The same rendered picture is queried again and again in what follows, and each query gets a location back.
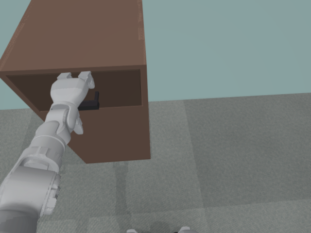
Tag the robot left hand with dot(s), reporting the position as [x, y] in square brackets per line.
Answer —
[72, 90]

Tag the robot left forearm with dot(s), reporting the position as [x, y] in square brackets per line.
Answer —
[50, 140]

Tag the handle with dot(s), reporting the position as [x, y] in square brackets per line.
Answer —
[90, 104]

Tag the cabinet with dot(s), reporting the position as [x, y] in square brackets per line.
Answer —
[59, 36]

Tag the drawer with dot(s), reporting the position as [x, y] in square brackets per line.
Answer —
[116, 88]

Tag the robot left upper arm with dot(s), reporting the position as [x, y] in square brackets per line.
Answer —
[29, 194]

